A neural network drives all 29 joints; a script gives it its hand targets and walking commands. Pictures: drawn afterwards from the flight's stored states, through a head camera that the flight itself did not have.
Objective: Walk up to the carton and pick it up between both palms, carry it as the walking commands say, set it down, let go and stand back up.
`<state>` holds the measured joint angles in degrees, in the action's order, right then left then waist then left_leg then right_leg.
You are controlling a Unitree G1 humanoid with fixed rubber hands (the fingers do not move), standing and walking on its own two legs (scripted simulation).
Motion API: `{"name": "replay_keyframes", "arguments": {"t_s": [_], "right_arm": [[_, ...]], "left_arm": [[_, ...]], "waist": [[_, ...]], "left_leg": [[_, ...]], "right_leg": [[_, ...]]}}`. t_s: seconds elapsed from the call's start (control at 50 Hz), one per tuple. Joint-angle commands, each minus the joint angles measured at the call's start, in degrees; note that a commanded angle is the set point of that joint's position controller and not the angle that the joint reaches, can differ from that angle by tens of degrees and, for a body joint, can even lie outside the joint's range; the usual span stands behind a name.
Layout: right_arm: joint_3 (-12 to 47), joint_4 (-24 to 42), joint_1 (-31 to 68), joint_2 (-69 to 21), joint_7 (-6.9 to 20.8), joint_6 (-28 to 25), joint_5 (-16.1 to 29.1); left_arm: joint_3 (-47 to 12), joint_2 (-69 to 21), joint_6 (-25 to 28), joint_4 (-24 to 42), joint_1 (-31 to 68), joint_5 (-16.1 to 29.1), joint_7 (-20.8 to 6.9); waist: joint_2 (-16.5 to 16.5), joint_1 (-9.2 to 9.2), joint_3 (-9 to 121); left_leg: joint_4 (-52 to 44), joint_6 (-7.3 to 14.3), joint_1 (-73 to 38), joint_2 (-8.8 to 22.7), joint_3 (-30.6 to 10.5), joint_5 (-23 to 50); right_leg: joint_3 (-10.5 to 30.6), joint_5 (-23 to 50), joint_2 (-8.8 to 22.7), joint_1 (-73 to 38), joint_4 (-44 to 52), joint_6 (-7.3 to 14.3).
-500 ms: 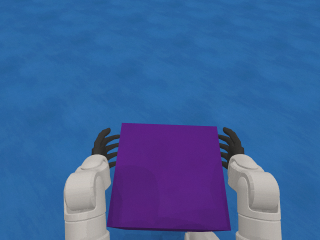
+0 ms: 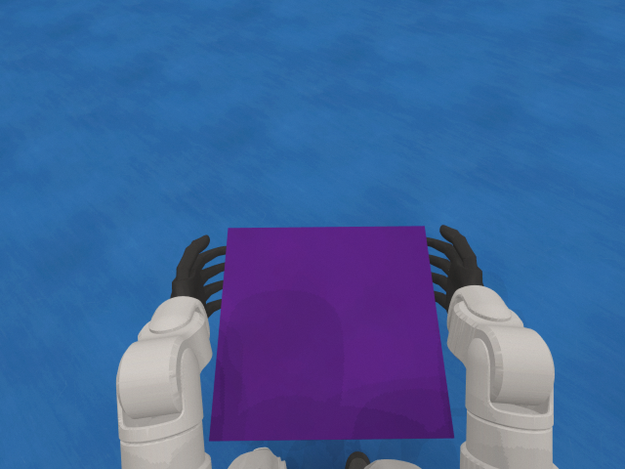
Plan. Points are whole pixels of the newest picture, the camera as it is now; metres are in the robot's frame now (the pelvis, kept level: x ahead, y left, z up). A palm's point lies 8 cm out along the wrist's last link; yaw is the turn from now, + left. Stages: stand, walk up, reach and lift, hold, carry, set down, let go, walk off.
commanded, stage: carry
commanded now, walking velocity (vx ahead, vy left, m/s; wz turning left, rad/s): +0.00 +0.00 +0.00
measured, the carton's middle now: (325, 340) +0.26 +0.00 +0.00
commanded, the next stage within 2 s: none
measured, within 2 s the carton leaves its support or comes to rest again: neither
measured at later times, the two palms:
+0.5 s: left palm (174, 302) +0.28 +0.16 +0.10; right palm (450, 284) +0.28 -0.14 +0.09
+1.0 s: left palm (166, 320) +0.26 +0.17 +0.09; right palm (448, 300) +0.26 -0.13 +0.09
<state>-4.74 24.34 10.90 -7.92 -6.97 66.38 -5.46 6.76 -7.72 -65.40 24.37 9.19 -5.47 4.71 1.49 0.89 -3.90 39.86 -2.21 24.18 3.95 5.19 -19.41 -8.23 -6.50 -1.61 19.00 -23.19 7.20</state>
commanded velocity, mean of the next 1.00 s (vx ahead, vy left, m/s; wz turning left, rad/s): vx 0.00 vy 0.00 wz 0.00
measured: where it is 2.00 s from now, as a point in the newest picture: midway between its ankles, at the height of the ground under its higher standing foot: outside the picture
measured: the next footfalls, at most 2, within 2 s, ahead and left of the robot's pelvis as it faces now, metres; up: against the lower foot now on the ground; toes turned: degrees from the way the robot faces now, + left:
left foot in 0.10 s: +0.07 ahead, +0.14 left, +0.00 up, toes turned +8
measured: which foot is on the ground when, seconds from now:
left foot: up 0.00-0.08, down 0.10-1.00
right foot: down 0.00-1.00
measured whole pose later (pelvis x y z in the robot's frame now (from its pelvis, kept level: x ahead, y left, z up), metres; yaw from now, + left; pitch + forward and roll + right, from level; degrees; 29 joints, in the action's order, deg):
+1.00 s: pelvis +0.00 +0.01 +0.00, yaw +0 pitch +0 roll +0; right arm -6.1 14.8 11.4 -8.0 -6.1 69.0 -7.5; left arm 7.8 -7.8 -68.8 14.8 10.5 -6.8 4.9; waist 0.1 -0.2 6.1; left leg 28.2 -0.3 16.7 3.1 6.9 -11.8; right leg -8.5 -7.5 -1.7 18.6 -25.0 5.5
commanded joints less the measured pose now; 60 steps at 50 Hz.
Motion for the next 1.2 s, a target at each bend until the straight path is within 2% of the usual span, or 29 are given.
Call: {"name": "replay_keyframes", "arguments": {"t_s": [0.0, 0.04, 0.08, 0.1, 0.12, 0.16, 0.22, 0.3, 0.36, 0.4, 0.42, 0.54, 0.7, 1.04, 1.18], "right_arm": [[42.2, 2.2, 21.0, -53.1, 14.5, 0.4, 22.3], [41.5, -0.3, 19.8, -52.4, 15.1, 1.1, 21.9], [41.1, -2.4, 20.9, -52.2, 15.8, 1.8, 21.9], [40.6, -3.4, 21.0, -51.9, 16.2, 2.1, 21.8], [40.5, -4.1, 21.6, -52.1, 16.6, 2.2, 22.0], [39.8, -5.5, 23.3, -53.1, 16.8, 1.9, 21.7], [39.6, -5.2, 26.7, -53.9, 16.8, 2.5, 22.3], [38.5, -7.4, 26.1, -54.3, 16.3, 3.1, 21.5], [38.6, -7.0, 27.1, -54.9, 15.9, 3.0, 21.7], [39.1, -6.3, 27.9, -55.4, 15.8, 2.9, 22.0], [39.0, -6.1, 28.0, -55.5, 15.8, 2.8, 22.0], [39.3, -4.7, 28.1, -55.7, 15.7, 2.3, 22.6], [39.4, -4.1, 27.6, -55.0, 15.7, 2.3, 22.4], [36.8, -7.2, 27.4, -54.3, 15.5, 1.5, 20.9], [37.0, -6.6, 27.4, -54.8, 15.5, 1.0, 21.3]], "left_arm": [[-41.2, -52.8, -1.4, 2.4, 21.0, 21.8, -14.8], [-41.2, -52.0, -1.9, 0.9, 20.9, 21.1, -14.6], [-41.2, -51.6, -2.4, -0.7, 22.0, 20.6, -14.4], [-41.1, -51.7, -2.6, -1.7, 22.1, 20.3, -14.3], [-41.4, -52.0, -2.8, -1.9, 23.1, 20.4, -14.3], [-42.6, -52.7, -3.1, -1.4, 28.4, 21.7, -14.7], [-43.0, -53.4, -3.7, -2.3, 31.8, 22.7, -14.9], [-41.8, -54.1, -4.5, -5.8, 31.0, 23.2, -15.2], [-41.2, -54.7, -4.5, -6.6, 31.2, 23.5, -15.3], [-41.0, -54.8, -4.2, -6.1, 31.6, 23.7, -15.4], [-41.3, -55.3, -4.1, -5.8, 32.3, 24.0, -15.4], [-41.4, -55.1, -3.6, -3.5, 32.4, 23.9, -14.9], [-40.8, -54.3, -3.4, -3.8, 30.6, 23.1, -14.5], [-39.7, -53.1, -2.7, -6.5, 31.9, 22.9, -14.4], [-40.0, -53.4, -2.2, -5.3, 32.4, 23.3, -14.2]], "waist": [[-7.4, -0.92, 29.5], [-4.8, -0.5, 28.9], [-1.1, -0.63, 28.9], [0.8, -0.97, 27.9], [2.0, -0.96, 26.1], [2.6, -0.54, 21.9], [0.4, -0.44, 18.2], [-1.1, -0.4, 19.2], [-2.3, -0.45, 21.7], [-3.1, -0.54, 22.7], [-2.0, -0.55, 23.0], [-0.7, -0.84, 23.9], [-2.3, -0.97, 23.9], [-1.9, -1.18, 21.8], [-1.3, -1.3, 23.3]], "left_leg": [[-7.6, 0.5, -9.6, -0.7, 1.2, 5.0], [-15.7, 0.3, -13.1, 0.6, 0.6, 11.7], [-16.2, 1.3, -17.0, 4.9, -3.6, 17.0], [-15.9, 1.7, -17.2, 6.6, -4.4, 20.2], [-14.8, 1.7, -15.6, 6.9, -3.9, 17.1], [-15.0, 1.3, -9.7, 5.7, -3.8, 10.4], [-16.2, 0.9, -8.3, 5.1, -3.4, 4.4], [-15.5, 1.0, -9.1, 5.3, -3.8, 6.1], [-14.7, 1.1, -9.5, 5.3, -3.5, 7.4], [-14.6, 1.3, -9.7, 5.3, -3.6, 7.3], [-14.8, 1.3, -10.0, 5.2, -3.5, 7.8], [-15.1, 1.6, -9.9, 4.9, -3.5, 6.7], [-14.9, 1.8, -10.1, 4.6, -3.7, 6.1], [-15.6, 2.5, -9.7, 4.2, -4.0, 4.5], [-16.0, 2.8, -9.6, 4.8, -4.4, 5.4]], "right_leg": [[7.2, 21.6, 14.4, -14.3, -0.1, 1.7], [7.7, 17.0, 12.9, -13.0, -1.8, -0.6], [9.2, 11.9, 11.9, -10.3, -2.5, -2.2], [9.3, 7.6, 11.0, -8.9, -3.2, -2.7], [9.3, 4.5, 10.2, -8.3, -0.9, -3.3], [9.2, 4.7, 10.9, -9.3, 0.9, -3.5], [10.9, -2.4, 11.3, -5.3, 3.5, -3.0], [10.6, 0.0, 11.2, -5.9, 3.5, -3.0], [10.3, 4.1, 11.0, -8.0, 2.6, -3.1], [10.2, 3.8, 11.0, -8.7, 2.7, -3.1], [10.1, 3.8, 11.0, -8.5, 2.4, -3.1], [10.5, 0.8, 11.3, -8.5, 3.0, -3.0], [11.2, -2.9, 11.7, -7.7, 4.7, -3.0], [11.1, -10.6, 11.5, -4.1, 6.2, -4.1], [10.3, -7.3, 11.1, -5.6, 4.6, -4.1]]}}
